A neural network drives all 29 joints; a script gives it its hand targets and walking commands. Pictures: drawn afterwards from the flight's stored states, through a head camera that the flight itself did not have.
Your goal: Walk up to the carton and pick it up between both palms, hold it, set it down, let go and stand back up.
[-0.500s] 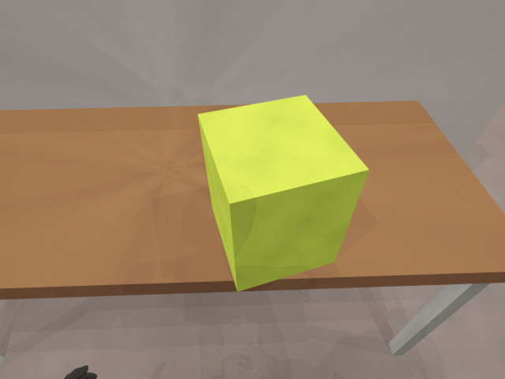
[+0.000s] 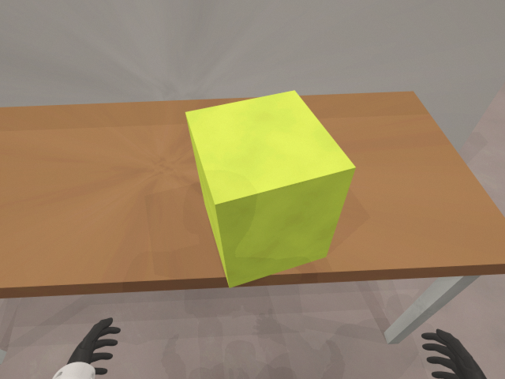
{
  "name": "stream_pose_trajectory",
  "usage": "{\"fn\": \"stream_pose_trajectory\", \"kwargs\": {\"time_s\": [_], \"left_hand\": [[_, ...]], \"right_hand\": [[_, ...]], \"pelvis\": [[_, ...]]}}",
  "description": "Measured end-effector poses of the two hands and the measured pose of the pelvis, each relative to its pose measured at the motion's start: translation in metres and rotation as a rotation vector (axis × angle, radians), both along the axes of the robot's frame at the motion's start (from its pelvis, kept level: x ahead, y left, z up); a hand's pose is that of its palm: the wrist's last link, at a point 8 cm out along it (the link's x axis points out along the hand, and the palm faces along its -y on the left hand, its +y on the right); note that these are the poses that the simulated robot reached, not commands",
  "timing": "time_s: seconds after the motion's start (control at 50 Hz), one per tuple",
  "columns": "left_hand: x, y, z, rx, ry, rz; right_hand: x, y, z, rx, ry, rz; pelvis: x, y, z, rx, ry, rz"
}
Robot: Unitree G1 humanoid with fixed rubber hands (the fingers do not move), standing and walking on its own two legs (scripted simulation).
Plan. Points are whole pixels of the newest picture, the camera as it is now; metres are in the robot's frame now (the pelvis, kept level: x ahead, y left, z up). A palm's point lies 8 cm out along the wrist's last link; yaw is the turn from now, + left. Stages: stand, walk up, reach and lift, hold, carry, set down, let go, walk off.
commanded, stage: reach and lift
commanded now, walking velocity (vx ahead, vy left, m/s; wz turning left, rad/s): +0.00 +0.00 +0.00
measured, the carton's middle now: (261, 190) +0.44 -0.01 +0.05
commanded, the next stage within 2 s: none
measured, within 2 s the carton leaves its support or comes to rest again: neither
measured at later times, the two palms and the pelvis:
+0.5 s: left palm (101, 376) +0.16 +0.23 -0.02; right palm (482, 372) +0.15 -0.30 -0.02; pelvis -0.03 -0.02 +0.01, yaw +0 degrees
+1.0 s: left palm (129, 334) +0.20 +0.19 +0.02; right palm (472, 327) +0.20 -0.29 +0.02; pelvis +0.00 -0.03 +0.02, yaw +0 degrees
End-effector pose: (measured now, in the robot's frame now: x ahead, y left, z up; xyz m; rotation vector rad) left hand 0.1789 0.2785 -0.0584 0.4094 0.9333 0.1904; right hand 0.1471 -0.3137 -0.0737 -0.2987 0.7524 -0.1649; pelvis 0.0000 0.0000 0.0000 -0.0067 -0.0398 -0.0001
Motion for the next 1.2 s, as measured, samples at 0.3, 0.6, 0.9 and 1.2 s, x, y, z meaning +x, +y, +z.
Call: {"fn": "stream_pose_trajectory", "kwargs": {"time_s": [0.3, 0.6, 0.9, 1.2], "left_hand": [[-0.032, -0.030, 0.016, -0.041, -0.156, 0.007], [-0.009, -0.056, 0.044, -0.138, -0.389, 0.025], [0.016, -0.080, 0.065, -0.159, -0.502, 0.081], [0.026, -0.105, 0.092, -0.197, -0.630, 0.114]], "right_hand": [[-0.003, 0.005, 0.024, 0.058, -0.113, 0.073], [0.015, 0.019, 0.072, 0.132, -0.266, 0.100], [0.041, 0.021, 0.087, 0.219, -0.340, 0.138], [0.081, 0.034, 0.108, 0.318, -0.477, 0.199]], "pelvis": [[-0.022, -0.012, 0.012, 0.017, 0.009, -0.001], [-0.026, -0.013, 0.013, 0.018, -0.017, -0.004], [-0.009, -0.019, 0.019, 0.026, 0.020, -0.006], [0.011, -0.039, 0.023, 0.036, 0.061, -0.015]]}}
